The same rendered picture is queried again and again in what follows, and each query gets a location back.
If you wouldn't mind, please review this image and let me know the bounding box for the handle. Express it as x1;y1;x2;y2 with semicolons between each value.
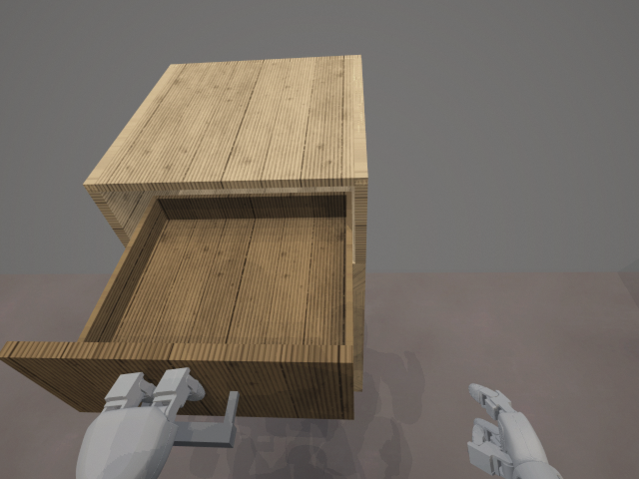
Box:
141;391;240;448

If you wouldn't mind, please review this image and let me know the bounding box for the drawer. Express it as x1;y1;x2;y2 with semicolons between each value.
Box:
0;192;354;420

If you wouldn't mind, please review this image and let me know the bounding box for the right robot hand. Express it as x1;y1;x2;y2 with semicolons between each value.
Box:
467;383;549;479

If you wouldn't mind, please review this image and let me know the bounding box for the left robot hand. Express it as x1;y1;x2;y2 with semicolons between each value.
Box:
76;367;206;479

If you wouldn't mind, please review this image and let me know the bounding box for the cabinet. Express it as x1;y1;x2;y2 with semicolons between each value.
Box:
83;55;368;392

